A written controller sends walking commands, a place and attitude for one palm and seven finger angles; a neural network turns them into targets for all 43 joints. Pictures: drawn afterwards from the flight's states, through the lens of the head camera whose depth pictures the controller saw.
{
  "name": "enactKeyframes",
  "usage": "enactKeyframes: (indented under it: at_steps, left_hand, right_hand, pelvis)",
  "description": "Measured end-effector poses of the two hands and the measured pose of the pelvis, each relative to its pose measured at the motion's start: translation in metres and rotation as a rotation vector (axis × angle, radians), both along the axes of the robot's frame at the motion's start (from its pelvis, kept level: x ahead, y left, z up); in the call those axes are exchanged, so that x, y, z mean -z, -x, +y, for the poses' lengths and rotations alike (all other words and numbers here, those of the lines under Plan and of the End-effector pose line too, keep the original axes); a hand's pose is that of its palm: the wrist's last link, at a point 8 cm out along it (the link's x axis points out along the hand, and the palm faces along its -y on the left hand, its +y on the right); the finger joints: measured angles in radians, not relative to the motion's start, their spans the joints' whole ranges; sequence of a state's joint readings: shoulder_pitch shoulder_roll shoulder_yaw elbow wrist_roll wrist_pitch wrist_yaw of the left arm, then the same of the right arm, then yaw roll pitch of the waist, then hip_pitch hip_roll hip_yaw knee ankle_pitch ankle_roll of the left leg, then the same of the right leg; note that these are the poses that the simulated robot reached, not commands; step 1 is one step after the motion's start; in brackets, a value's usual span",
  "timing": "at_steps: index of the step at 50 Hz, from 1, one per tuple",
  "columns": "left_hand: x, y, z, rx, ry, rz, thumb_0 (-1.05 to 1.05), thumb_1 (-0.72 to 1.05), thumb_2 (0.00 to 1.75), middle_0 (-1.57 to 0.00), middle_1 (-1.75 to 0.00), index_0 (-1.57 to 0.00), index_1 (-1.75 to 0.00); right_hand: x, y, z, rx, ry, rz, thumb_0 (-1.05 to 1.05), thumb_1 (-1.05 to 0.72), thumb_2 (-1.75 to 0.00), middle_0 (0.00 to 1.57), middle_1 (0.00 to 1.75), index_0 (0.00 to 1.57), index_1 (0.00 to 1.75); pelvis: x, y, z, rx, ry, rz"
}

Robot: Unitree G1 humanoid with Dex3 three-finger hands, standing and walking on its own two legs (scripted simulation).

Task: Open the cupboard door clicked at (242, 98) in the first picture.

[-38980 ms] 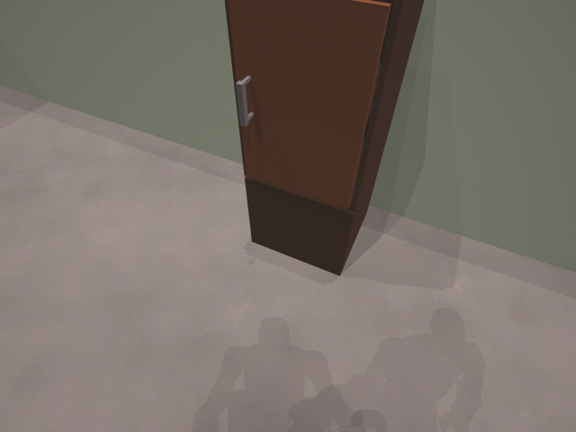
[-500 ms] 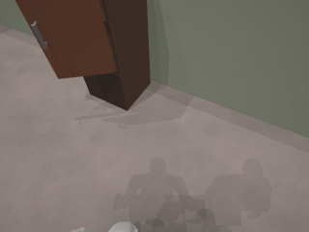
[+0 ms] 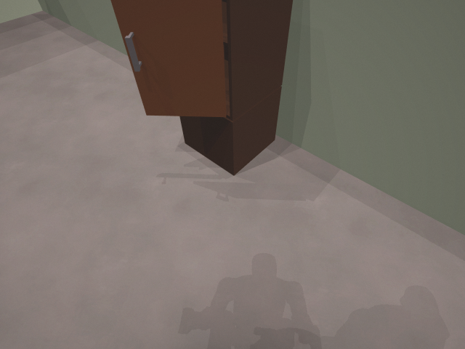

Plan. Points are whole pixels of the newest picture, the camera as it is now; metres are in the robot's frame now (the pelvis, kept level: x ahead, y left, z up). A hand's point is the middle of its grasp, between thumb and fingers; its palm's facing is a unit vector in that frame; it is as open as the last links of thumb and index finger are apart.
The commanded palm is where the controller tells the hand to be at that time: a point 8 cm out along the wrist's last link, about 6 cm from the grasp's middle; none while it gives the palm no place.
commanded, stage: take the last steps up to it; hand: left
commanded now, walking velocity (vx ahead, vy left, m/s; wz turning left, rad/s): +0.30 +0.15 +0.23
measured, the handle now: (134, 52) +1.07 +0.46 -0.02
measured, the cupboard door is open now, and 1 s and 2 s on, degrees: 38 38 38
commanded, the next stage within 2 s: come to a stop and stand still in 1.24 s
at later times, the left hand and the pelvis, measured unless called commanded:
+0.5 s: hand out of the picture +0.10 +0.28 -0.18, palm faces +0.19 -0.96 -0.20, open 7.4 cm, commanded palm none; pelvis +0.15 +0.10 +0.00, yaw +6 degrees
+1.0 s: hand (116, 255) +0.32 +0.31 -0.14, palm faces +0.16 -0.96 -0.22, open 7.2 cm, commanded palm none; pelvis +0.33 +0.12 +0.02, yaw +5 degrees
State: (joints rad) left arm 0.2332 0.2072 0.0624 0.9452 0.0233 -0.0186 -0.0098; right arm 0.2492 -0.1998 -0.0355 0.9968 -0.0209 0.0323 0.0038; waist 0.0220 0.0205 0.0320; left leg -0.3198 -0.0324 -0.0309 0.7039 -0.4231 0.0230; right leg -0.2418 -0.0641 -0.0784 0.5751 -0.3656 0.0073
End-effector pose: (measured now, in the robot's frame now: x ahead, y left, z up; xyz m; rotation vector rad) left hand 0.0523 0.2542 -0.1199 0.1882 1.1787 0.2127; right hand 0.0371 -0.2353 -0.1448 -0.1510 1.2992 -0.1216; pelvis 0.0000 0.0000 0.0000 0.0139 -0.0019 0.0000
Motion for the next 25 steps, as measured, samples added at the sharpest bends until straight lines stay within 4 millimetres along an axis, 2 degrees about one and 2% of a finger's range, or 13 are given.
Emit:
enactKeyframes:
  at_steps: [4,8,13,18,21,23,25]
  left_hand:
    - [-0.007,0.015,-0.01,-0.065,0.014,0.032,0.0,0.9,0.89,-0.2,-0.3,-0.2,-0.3]
    - [-0.008,0.035,-0.017,-0.104,0.052,0.139,0.0,0.9,0.89,-0.2,-0.3,-0.2,-0.3]
    - [-0.002,0.052,-0.013,-0.176,0.103,0.252,0.0,0.9,0.89,-0.2,-0.3,-0.2,-0.3]
    - [0.02,0.057,0.015,-0.253,0.14,0.352,0.0,0.9,0.89,-0.2,-0.3,-0.2,-0.3]
    - [0.032,0.038,0.041,-0.249,0.137,0.386,0.0,0.9,0.89,-0.2,-0.3,-0.2,-0.3]
    - [0.031,0.008,0.058,-0.227,0.117,0.35,0.01,0.9,0.89,-0.2,-0.3,-0.2,-0.3]
    - [0.026,-0.031,0.074,-0.199,0.095,0.281,0.01,0.9,0.89,-0.2,-0.3,-0.2,-0.3]
  right_hand:
    - [-0.003,-0.014,-0.007,-0.033,-0.001,0.055,0.01,-0.91,-0.89,0.2,0.3,0.21,0.3]
    - [-0.019,-0.049,-0.005,-0.041,0.007,0.032,0.01,-0.91,-0.89,0.2,0.3,0.2,0.3]
    - [-0.025,-0.111,0.018,-0.115,0.021,0.004,0.01,-0.91,-0.89,0.2,0.3,0.2,0.3]
    - [-0.015,-0.191,0.065,-0.213,0.039,-0.083,0.01,-0.91,-0.89,0.2,0.3,0.2,0.3]
    - [-0.012,-0.22,0.092,-0.211,0.046,-0.153,0.01,-0.91,-0.89,0.2,0.3,0.2,0.3]
    - [-0.015,-0.226,0.105,-0.197,0.036,-0.163,0.01,-0.91,-0.89,0.2,0.3,0.2,0.3]
    - [-0.017,-0.226,0.116,-0.177,0.022,-0.152,0.01,-0.91,-0.89,0.2,0.3,0.2,0.3]
  pelvis:
    - [-0.009,-0.017,0.003,-0.039,0.004,-0.011]
    - [-0.019,-0.039,0.01,-0.059,-0.016,0.002]
    - [-0.018,-0.07,0.031,-0.1,-0.022,0.015]
    - [0.003,-0.11,0.068,-0.124,-0.002,0.012]
    - [0.011,-0.126,0.085,-0.123,-0.003,-0.004]
    - [0.007,-0.137,0.091,-0.108,-0.006,-0.009]
    - [0.001,-0.149,0.097,-0.1,-0.007,-0.012]
